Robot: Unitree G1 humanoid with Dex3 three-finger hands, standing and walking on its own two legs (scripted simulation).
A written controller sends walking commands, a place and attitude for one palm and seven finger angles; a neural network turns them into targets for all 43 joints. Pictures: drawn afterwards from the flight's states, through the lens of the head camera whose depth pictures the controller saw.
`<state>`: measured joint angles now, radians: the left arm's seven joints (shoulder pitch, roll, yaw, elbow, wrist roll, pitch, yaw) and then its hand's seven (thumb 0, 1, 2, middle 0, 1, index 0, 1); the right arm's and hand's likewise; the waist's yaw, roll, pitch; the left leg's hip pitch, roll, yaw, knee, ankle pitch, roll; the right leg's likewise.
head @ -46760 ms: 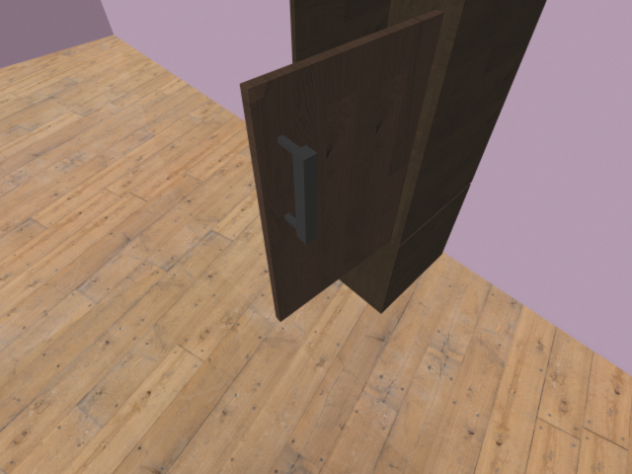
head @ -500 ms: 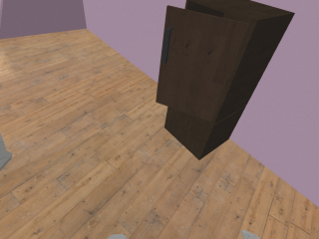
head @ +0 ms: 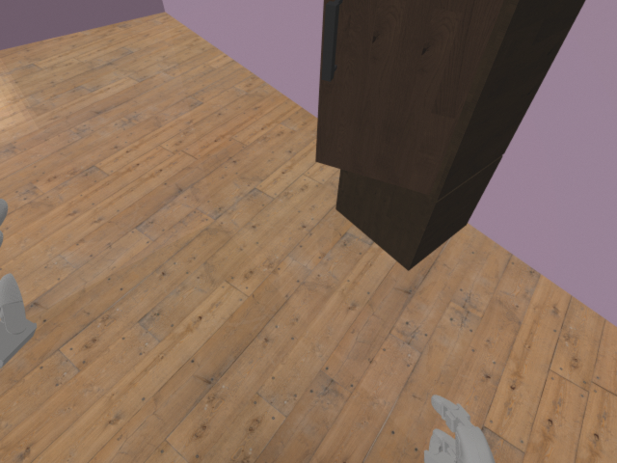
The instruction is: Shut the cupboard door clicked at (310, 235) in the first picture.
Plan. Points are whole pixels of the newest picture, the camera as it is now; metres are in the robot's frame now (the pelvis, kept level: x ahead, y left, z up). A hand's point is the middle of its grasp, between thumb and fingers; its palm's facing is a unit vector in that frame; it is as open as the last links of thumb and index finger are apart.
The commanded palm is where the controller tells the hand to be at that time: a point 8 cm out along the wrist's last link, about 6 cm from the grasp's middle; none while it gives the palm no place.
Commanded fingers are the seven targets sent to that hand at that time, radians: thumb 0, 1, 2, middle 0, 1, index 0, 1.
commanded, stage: stop stepping back and stand still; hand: left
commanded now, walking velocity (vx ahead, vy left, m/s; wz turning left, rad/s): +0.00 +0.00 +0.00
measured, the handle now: (333, 40) +1.03 +0.00 +0.08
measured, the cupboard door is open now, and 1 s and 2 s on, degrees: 27 27 27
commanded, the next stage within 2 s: let the arm hang, fingers relaxed in 0.36 s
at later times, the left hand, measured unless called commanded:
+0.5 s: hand (66, 315) +0.23 +0.26 +0.13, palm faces +0.35 -0.79 -0.50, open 7.4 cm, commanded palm none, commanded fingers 0.00 0.90 0.90 -0.20 -0.30 -0.20 -0.30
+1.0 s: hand out of the picture -0.08 +0.21 -0.16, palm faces +0.05 -0.98 -0.20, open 7.2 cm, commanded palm none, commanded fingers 0.00 0.90 0.90 -0.20 -0.30 -0.20 -0.30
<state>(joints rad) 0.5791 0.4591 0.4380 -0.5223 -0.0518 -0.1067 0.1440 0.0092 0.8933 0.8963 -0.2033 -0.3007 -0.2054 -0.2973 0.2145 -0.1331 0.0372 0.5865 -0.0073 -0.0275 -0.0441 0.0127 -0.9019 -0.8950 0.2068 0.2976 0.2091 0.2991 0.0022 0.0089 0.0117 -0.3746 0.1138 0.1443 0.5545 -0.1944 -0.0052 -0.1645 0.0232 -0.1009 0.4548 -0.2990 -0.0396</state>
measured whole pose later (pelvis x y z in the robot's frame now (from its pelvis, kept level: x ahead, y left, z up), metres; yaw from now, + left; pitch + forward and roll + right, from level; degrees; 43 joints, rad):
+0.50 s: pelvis +0.02 +0.00 +0.00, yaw +1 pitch +1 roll +0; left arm 0.52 0.43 0.33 -0.37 -0.02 -0.16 0.12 0.01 0.89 0.90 -0.20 -0.30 -0.21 -0.30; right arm 0.23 -0.24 0.00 0.64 0.02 -0.05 -0.04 0.01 -0.91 -0.90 0.20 0.30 0.20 0.30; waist -0.01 0.01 -0.03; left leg -0.35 0.07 0.10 0.57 -0.24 -0.01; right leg -0.16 -0.01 -0.11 0.54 -0.39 -0.01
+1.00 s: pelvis +0.00 +0.03 +0.01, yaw +2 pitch -1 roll -1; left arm 0.39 0.18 0.01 1.14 0.02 0.03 0.02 0.00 0.94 0.90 -0.20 -0.30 -0.20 -0.30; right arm 0.29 -0.17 0.00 1.09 -0.02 0.04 -0.02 0.01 -0.91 -0.90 0.20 0.30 0.20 0.30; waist 0.00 0.00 0.07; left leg -0.27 0.02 0.11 0.44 -0.15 0.04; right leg -0.08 -0.04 -0.12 0.40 -0.30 0.01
